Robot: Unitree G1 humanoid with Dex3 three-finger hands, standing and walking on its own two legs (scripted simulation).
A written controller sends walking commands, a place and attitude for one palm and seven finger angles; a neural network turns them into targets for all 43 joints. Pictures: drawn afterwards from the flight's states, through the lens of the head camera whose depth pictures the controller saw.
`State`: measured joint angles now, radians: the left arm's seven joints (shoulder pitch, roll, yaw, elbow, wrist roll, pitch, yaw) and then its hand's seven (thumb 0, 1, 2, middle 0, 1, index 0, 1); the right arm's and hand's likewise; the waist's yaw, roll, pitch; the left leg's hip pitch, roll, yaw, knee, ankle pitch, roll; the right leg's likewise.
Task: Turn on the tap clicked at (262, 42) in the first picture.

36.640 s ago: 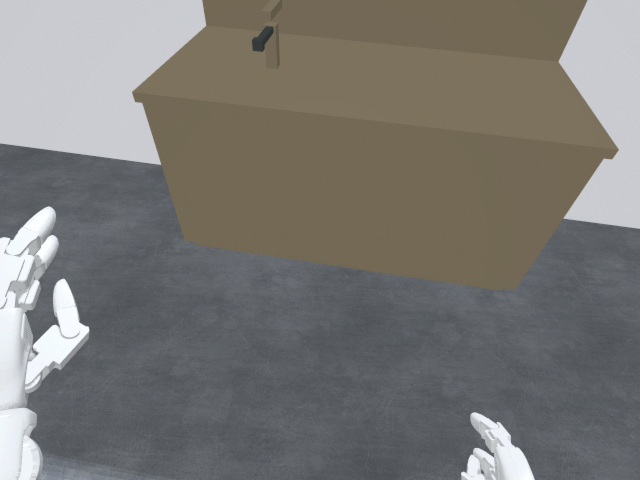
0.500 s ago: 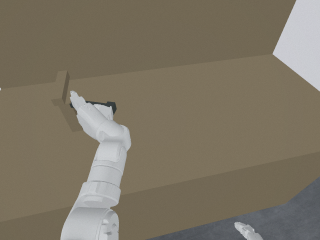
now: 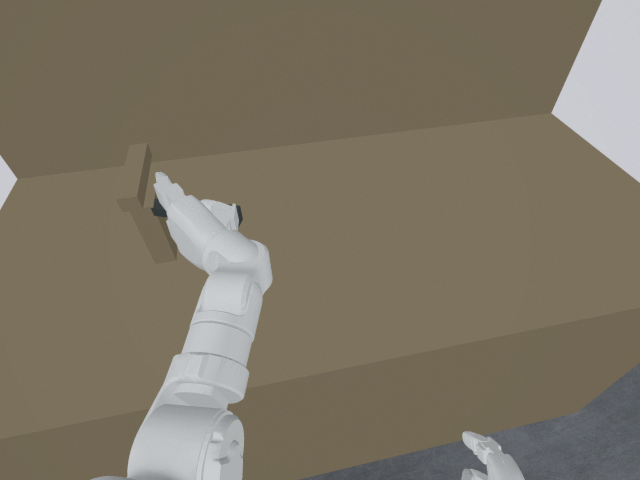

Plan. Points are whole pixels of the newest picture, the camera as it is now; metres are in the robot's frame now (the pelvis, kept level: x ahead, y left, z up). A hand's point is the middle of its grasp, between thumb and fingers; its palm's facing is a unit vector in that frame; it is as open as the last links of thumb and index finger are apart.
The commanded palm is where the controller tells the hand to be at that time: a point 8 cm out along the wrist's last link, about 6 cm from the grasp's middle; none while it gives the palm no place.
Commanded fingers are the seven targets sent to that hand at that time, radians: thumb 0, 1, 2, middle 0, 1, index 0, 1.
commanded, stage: lift the hand up off the lever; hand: left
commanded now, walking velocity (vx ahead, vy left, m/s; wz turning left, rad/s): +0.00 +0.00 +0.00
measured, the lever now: (230, 217) +0.46 +0.18 +0.08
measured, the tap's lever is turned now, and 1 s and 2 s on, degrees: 67 67 67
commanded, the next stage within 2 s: draw the hand back beside the body in 0.68 s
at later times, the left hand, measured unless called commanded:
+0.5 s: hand (230, 210) +0.39 +0.14 +0.16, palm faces +0.74 -0.67 -0.07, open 7.8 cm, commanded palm +0.34 +0.16 +0.15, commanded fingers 0.00 0.90 0.90 -0.15 -0.15 -0.15 -0.15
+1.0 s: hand (251, 224) +0.37 +0.11 +0.16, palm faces +0.35 -0.94 -0.03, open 7.8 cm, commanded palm +0.31 +0.18 +0.16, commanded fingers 0.00 0.90 0.90 -0.16 -0.19 -0.16 -0.19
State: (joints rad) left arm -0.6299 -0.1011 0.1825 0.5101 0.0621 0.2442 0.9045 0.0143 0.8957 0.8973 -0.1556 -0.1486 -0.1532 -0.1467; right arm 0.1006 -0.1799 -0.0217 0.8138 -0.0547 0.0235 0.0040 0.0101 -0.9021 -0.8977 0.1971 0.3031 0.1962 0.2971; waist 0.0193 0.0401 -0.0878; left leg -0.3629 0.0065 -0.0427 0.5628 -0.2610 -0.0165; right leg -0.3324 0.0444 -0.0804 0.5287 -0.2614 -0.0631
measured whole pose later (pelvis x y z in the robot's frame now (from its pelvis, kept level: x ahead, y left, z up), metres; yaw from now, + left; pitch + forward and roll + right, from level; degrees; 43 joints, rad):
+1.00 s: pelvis +0.01 -0.01 +0.01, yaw -3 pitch -2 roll +0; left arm -0.25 0.05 0.05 0.04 -0.06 0.28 0.43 0.01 0.89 0.90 -0.16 -0.16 -0.16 -0.16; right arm 0.15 -0.21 0.00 0.69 0.02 0.12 -0.08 0.01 -0.90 -0.90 0.20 0.30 0.20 0.30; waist 0.00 0.04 -0.04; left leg -0.17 0.03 0.01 0.45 -0.24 -0.02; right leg -0.17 0.06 -0.03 0.45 -0.24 -0.07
